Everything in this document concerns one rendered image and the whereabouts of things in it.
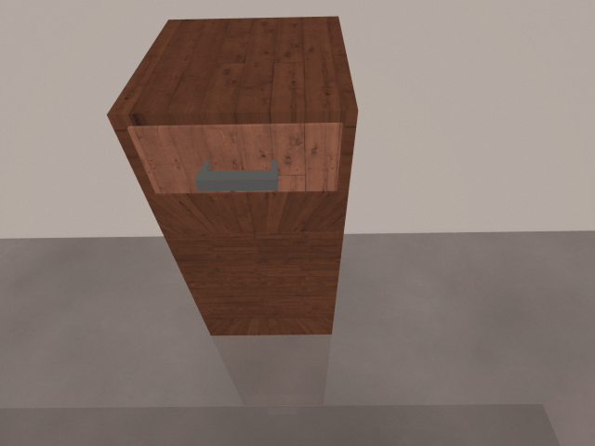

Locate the handle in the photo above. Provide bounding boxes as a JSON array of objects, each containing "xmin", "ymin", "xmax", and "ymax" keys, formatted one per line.
[{"xmin": 195, "ymin": 160, "xmax": 278, "ymax": 191}]

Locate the drawer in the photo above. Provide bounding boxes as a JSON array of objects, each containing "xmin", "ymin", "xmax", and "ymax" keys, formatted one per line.
[{"xmin": 127, "ymin": 123, "xmax": 343, "ymax": 193}]

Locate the cabinet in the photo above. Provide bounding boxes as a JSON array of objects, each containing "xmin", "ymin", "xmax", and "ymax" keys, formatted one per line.
[{"xmin": 107, "ymin": 17, "xmax": 358, "ymax": 335}]

